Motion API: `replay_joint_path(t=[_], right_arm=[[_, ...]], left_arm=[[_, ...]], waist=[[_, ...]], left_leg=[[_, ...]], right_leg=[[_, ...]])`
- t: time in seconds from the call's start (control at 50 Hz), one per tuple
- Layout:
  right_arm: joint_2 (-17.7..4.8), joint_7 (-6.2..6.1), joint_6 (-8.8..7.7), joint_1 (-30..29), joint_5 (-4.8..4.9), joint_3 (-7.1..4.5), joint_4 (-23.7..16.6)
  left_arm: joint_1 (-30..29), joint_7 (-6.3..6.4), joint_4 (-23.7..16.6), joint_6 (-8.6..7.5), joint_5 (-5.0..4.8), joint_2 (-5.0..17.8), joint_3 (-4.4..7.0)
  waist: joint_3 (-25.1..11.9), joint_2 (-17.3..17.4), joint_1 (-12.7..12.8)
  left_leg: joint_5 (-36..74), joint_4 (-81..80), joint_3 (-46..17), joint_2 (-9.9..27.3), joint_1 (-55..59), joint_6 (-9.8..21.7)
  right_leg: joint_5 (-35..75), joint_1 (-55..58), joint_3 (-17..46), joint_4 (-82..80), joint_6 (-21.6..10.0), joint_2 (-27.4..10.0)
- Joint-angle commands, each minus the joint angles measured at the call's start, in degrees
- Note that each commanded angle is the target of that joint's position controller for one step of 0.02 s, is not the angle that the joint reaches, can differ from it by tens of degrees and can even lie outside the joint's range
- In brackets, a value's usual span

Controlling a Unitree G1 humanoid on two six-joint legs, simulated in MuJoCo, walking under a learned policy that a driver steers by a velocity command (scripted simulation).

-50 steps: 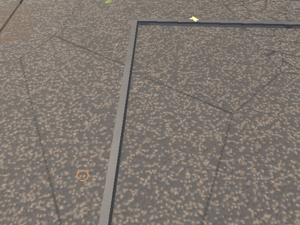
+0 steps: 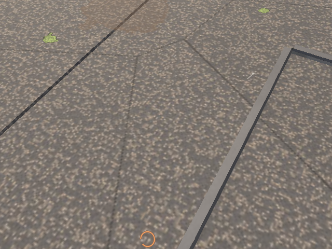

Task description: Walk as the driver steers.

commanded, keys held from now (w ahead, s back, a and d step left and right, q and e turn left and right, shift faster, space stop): e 0.38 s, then w+e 0.34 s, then w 0.28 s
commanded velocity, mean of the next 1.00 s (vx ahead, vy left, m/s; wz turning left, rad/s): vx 0.20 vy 0.00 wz -0.42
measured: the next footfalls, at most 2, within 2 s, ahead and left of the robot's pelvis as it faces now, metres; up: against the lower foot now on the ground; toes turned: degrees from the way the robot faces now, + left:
right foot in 0.36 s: +0.01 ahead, -0.15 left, +0.00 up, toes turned -13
left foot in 0.84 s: +0.27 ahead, +0.02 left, +0.01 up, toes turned -33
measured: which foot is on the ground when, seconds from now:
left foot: down 0.00-0.36, up 0.38-0.82, down 0.84-1.00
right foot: down 0.00-0.08, up 0.10-0.34, down 0.36-0.90, up 0.92-1.00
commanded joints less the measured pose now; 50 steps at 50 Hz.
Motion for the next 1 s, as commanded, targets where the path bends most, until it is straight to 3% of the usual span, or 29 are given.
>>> replay_joint_path(t=[0.02, 0.08, 0.12, 0.14, 0.16, 0.2, 0.26, 0.3, 0.32, 0.34, 0.36, 0.38, 0.4, 0.42, 0.46, 0.48, 0.52, 0.6, 0.64, 0.76, 0.82, 0.84, 0.86, 0.88, 0.9, 0.92, 0.94, 0.96, 1.0], right_arm=[[-8.45, -0.32, -1.07, 3.86, -0.14, -2.81, -1.76], [-9.42, -0.91, -0.60, 6.79, -1.82, -4.18, -0.70], [-10.87, -1.36, -0.50, 5.19, -2.84, -4.83, -1.27], [-8.70, -1.64, -1.12, 3.19, -3.62, -4.04, -2.97], [-7.36, -1.83, -1.73, 0.30, -3.58, -3.32, -3.75], [-6.16, -1.90, -2.38, -5.54, -1.65, -2.92, -4.35], [-7.15, -2.47, -0.99, -4.90, -1.13, -3.23, -4.18], [-9.31, -2.68, -0.13, -1.98, -0.92, -3.97, -3.84], [-9.42, -2.67, -0.06, -2.29, -0.29, -3.92, -4.11], [-8.03, -2.63, -0.32, -1.35, 0.08, -3.47, -3.89], [-6.06, -2.31, -0.66, 1.82, -0.73, -2.91, -2.89], [-1.76, -1.97, -0.46, 3.97, -3.33, -1.84, -4.24], [-4.33, -1.68, -0.63, 2.06, -1.66, -1.74, -6.95], [-7.53, -1.54, -0.49, -1.74, 0.32, -2.58, -7.96], [-8.73, -1.23, -0.94, -5.02, 0.33, -3.17, -7.01], [-9.28, -1.00, -1.33, -4.59, 0.27, -3.51, -7.04], [-8.13, -0.40, -2.60, -4.03, -0.05, -3.54, -6.72], [-6.11, 0.35, -5.34, -4.78, -0.80, -3.06, -5.85], [-4.72, 0.83, -6.13, -6.19, -0.69, -2.40, -6.27], [-5.94, 2.70, -8.69, -8.09, 0.35, -2.01, -6.65], [-6.80, 3.18, -9.61, -5.69, 0.55, -2.15, -6.36], [-7.26, 3.05, -9.77, -3.37, 0.34, -2.42, -5.73], [-10.03, 2.85, -10.01, -1.93, -0.57, -3.35, -5.19], [-11.52, 2.71, -10.08, 2.40, -1.06, -4.34, -4.23], [-13.15, 2.49, -9.65, 11.57, -1.43, -5.13, -2.30], [-13.24, 2.52, -9.30, 18.81, -1.55, -4.74, -1.07], [-13.46, 2.41, -9.10, 18.46, -1.27, -4.15, -0.42], [-12.25, 2.45, -8.76, 15.80, -1.17, -4.09, -0.58], [-7.18, 1.92, -7.51, 10.61, -0.72, -2.05, -1.74]], left_arm=[[-0.92, 0.38, -4.43, -0.22, -1.52, 11.31, 2.96], [-3.60, 0.30, -4.49, -0.88, -2.04, 10.47, 2.92], [-5.31, -0.36, -5.79, -0.51, -1.41, 6.96, 2.06], [-6.13, -0.25, -5.70, -0.01, -1.10, 8.66, 2.80], [-4.37, 0.05, -5.17, 0.89, -1.28, 9.12, 3.39], [1.04, 0.38, -3.25, 2.55, -0.61, 8.43, 3.25], [-0.68, -1.48, -4.82, 2.89, -0.91, 5.33, 1.36], [-1.90, -3.14, -6.30, 2.41, -1.20, 5.74, 0.86], [0.66, -3.43, -5.61, 2.17, -1.26, 6.50, 1.07], [5.00, -3.37, -3.80, 1.92, -1.04, 7.66, 1.63], [6.71, -2.91, -3.26, 1.42, -0.48, 9.88, 2.24], [6.59, -2.04, -5.47, 0.33, 0.57, 17.90, 3.19], [8.16, -3.35, -7.03, -1.48, 2.57, 20.21, 3.26], [6.67, -3.88, -6.76, -2.59, 2.22, 18.90, 3.50], [4.54, -2.35, -5.29, -2.56, -0.38, 13.80, 2.36], [3.02, -1.26, -5.50, -2.30, -0.53, 12.64, 1.81], [3.03, 0.35, -6.37, -2.67, -0.02, 11.42, 1.44], [6.59, 1.19, -6.47, -3.59, -0.34, 10.88, 1.78], [7.79, 1.28, -6.11, -3.18, -0.68, 11.10, 2.06], [8.99, 0.50, -6.06, -2.83, -1.08, 12.13, 2.50], [8.99, -0.21, -5.93, -2.55, -0.98, 11.26, 2.14], [8.98, -0.32, -6.03, -2.44, -0.96, 10.23, 1.83], [10.66, -0.33, -6.54, -2.53, -1.32, 8.14, 1.14], [9.75, -0.25, -7.23, -2.73, -1.55, 7.58, 0.66], [7.83, 0.08, -8.55, -3.05, -1.19, 6.13, -0.09], [3.09, 0.17, -10.53, -3.58, 0.13, 5.45, -0.66], [3.27, -0.10, -10.93, -4.40, 0.13, 5.79, -0.37], [1.07, -0.28, -11.30, -4.54, -0.90, 7.47, -0.05], [-0.84, -0.46, -11.35, -4.35, -0.93, 7.21, 0.08]], waist=[[-8.51, -5.31, -1.41], [-11.95, 2.23, -4.12], [-8.60, 13.76, -4.40], [-6.04, 12.34, -5.14], [-4.95, 10.02, -3.02], [-3.43, 10.23, 0.64], [-4.92, 11.99, -0.56], [-6.99, 12.09, -2.25], [-7.76, 11.11, -1.14], [-8.51, 8.02, -0.02], [-5.27, -0.71, -0.19], [-3.56, -17.81, -4.52], [-13.21, -15.78, -1.47], [-10.46, -10.23, -0.83], [-4.10, -6.24, -0.82], [-2.39, -8.77, -1.73], [-2.50, -10.58, -1.96], [-4.32, -5.66, -0.43], [-3.48, -6.75, 0.47], [-1.65, -8.21, 1.96], [-1.85, -9.42, 0.46], [-2.61, -9.30, -0.94], [-5.16, -4.71, -1.19], [-8.74, 0.42, -4.07], [-14.73, 7.66, -8.34], [-13.80, 12.78, -11.42], [-9.55, 11.05, -9.20], [-7.51, 9.06, -8.14], [-2.27, 9.28, -6.06]], left_leg=[[15.29, -13.30, 1.89, -1.59, 8.41, 2.02], [22.70, -12.48, -3.17, 4.83, 20.46, 7.15], [27.68, -18.52, -15.39, 19.11, 17.16, 16.11], [33.01, -20.97, -17.61, 23.62, 13.40, 20.33], [34.20, -21.46, -14.87, 22.81, 10.62, 21.15], [34.36, -19.01, -5.20, 17.32, 8.90, 17.75], [33.35, -13.60, 3.62, 11.61, 8.41, 14.74], [31.04, -9.30, 3.06, 13.27, 9.68, 15.41], [28.62, -6.07, 3.38, 13.61, 8.47, 15.03], [24.69, 0.38, 5.01, 12.29, 5.61, 13.84], [14.80, 11.75, 8.29, 9.46, -2.01, 10.98], [-15.74, 31.30, 7.92, 3.31, -20.30, 5.29], [-14.59, 36.97, -0.85, 0.68, -21.86, 3.12], [-10.01, 40.17, -1.35, 1.53, -25.41, 2.01], [1.21, 33.58, -1.44, 4.90, -27.94, 2.44], [5.14, 30.13, -1.48, 5.08, -25.93, 2.09], [11.30, 25.88, -0.84, 4.30, -23.58, 1.39], [17.31, 13.56, -1.17, 3.29, -24.38, 0.79], [16.91, 6.70, -1.12, 2.68, -23.15, 0.37], [17.94, -4.28, 0.49, 1.46, -13.91, 0.70], [18.17, -8.75, 2.61, 0.82, -4.53, 2.25], [17.99, -10.75, 3.27, 0.48, 0.02, 3.04], [17.49, -10.50, 1.06, 1.65, 7.86, 5.97], [12.62, -11.15, -5.20, 5.42, 17.20, 10.54], [3.03, -15.23, -16.18, 12.72, 27.64, 15.90], [5.56, -22.00, -26.55, 20.40, 29.56, 19.71], [14.73, -22.54, -28.76, 21.91, 27.50, 21.82], [3.96, -24.19, -30.51, 20.75, 25.01, 23.50], [-1.53, -26.71, -24.57, 15.81, 15.40, 21.41]], right_leg=[[9.30, 5.72, 13.67, -6.26, -8.29, -8.65], [2.98, -4.81, 8.97, -0.37, -2.80, -3.36], [-13.60, -13.90, -0.24, 14.79, 0.77, 1.90], [-23.42, -16.41, 0.38, 28.09, 2.17, 0.09], [-23.78, -16.40, 1.55, 36.06, 2.82, -0.88], [-17.02, -15.07, 0.52, 38.93, 5.11, -2.96], [-11.80, -7.45, -4.87, 25.91, 6.99, -3.48], [-13.05, -2.20, -7.61, 16.78, 6.40, -2.49], [-8.61, 1.96, -9.33, 10.68, 5.66, -1.40], [-5.13, 8.00, -9.65, 4.01, 4.45, 0.26], [5.07, 11.96, -3.99, -0.94, 2.65, -1.06], [40.34, 17.42, 20.27, 2.41, -3.83, -16.19], [38.51, 15.19, 33.44, -4.58, -15.14, -24.08], [16.32, 15.25, 32.52, -8.12, -17.28, -22.20], [-21.01, 10.69, 26.35, -11.47, -12.11, -15.78], [-26.33, 7.78, 24.72, -13.55, -11.20, -13.65], [-24.31, 7.63, 22.67, -15.69, -10.77, -11.58], [-13.45, 13.86, 19.98, -14.95, -11.29, -10.90], [-12.60, 13.87, 19.64, -15.02, -11.32, -10.80], [-13.08, 9.24, 20.41, -13.37, -11.95, -10.61], [-11.81, 6.98, 20.87, -11.28, -10.94, -10.02], [-9.91, 6.32, 20.50, -9.34, -9.97, -8.76], [-5.68, 2.94, 18.17, -6.58, -7.95, -6.65], [-1.85, -2.79, 13.28, 1.95, -4.93, -3.50], [-3.36, -9.90, 6.79, 16.49, -1.82, 0.58], [-21.31, -16.50, 6.25, 29.44, -0.93, 2.32], [-23.86, -21.16, 6.62, 35.70, -0.23, 2.80], [-21.57, -25.70, 3.74, 39.35, -0.21, 0.44], [-15.36, -24.79, 2.02, 38.29, 0.83, -3.35]])
Velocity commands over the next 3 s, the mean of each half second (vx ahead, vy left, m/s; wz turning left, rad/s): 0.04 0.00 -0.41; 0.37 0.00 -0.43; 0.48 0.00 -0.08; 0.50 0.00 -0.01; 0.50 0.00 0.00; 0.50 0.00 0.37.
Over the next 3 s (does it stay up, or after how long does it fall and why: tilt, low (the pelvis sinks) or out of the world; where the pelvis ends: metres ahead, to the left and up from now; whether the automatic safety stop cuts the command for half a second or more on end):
stays up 1.08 -0.57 0.01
